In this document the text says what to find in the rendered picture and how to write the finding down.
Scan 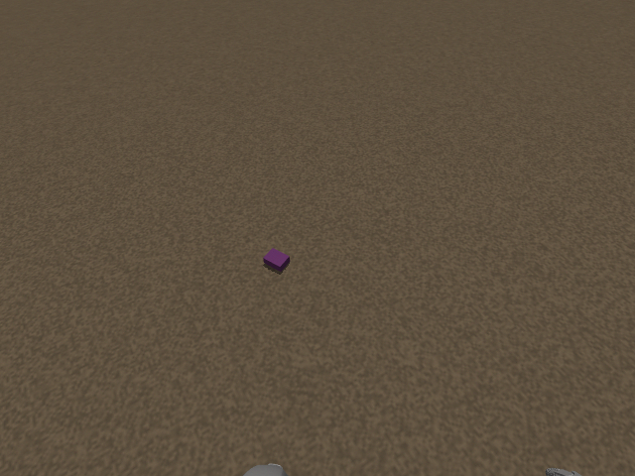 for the small box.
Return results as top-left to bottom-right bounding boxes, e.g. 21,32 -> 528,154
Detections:
263,248 -> 290,272

